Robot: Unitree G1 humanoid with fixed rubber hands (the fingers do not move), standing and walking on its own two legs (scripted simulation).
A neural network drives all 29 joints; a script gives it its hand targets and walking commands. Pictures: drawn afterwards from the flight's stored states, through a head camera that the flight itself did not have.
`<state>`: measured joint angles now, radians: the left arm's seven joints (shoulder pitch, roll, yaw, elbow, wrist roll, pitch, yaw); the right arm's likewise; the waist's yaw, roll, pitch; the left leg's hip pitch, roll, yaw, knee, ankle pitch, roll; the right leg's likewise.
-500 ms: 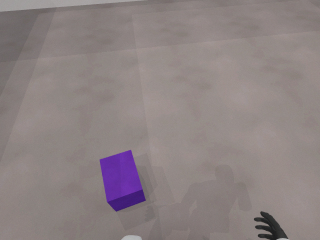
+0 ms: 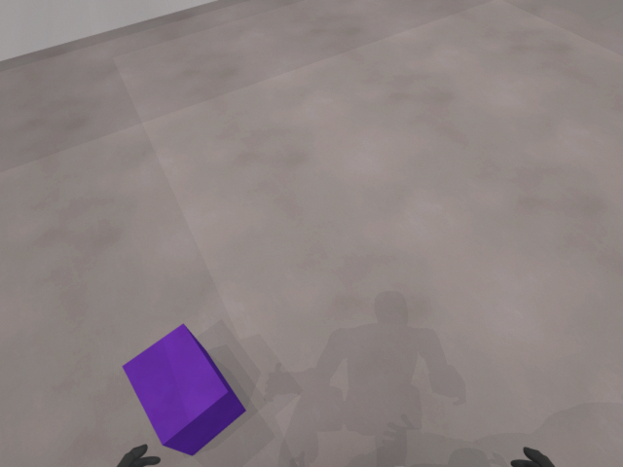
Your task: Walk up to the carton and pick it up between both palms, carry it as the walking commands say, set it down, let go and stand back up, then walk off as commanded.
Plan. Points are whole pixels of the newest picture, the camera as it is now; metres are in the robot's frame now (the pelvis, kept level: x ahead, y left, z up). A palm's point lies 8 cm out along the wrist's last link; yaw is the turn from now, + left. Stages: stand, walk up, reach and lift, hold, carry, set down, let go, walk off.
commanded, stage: walk off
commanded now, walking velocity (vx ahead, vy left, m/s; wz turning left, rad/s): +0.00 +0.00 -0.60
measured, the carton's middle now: (187, 389) +0.36 +0.42 -0.64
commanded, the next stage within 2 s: none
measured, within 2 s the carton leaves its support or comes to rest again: neither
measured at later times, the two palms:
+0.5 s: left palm (146, 455) +0.15 +0.26 -0.12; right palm out of the picture +0.10 -0.29 -0.08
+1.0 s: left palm (243, 363) +0.26 +0.13 -0.08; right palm out of the picture -0.08 -0.30 -0.12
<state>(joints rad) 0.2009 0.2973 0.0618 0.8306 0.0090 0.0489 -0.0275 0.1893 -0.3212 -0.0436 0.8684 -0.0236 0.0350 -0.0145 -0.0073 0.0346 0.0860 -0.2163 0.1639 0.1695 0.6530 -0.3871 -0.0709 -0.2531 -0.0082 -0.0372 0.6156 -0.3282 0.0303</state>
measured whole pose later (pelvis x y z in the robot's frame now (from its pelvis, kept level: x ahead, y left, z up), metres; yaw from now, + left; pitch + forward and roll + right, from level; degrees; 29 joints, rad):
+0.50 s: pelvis +0.02 +0.01 +0.01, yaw -14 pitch +2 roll -1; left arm 0.27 0.30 0.07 0.79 0.01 0.05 0.00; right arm 0.11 -0.28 -0.02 0.78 0.00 0.03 -0.03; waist 0.03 -0.03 0.04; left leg -0.29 0.03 0.02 0.57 -0.31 -0.03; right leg -0.28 0.12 0.17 0.62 -0.36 -0.01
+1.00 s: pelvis +0.00 -0.03 +0.01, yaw -34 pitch +0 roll +1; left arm 0.18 0.28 0.05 0.73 0.02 0.03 -0.01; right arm 0.20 -0.32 -0.05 0.78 -0.01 0.07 0.00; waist -0.02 0.05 0.10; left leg -0.38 0.13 0.13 1.03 -0.54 -0.08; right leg -0.29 0.01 -0.03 0.61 -0.31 -0.05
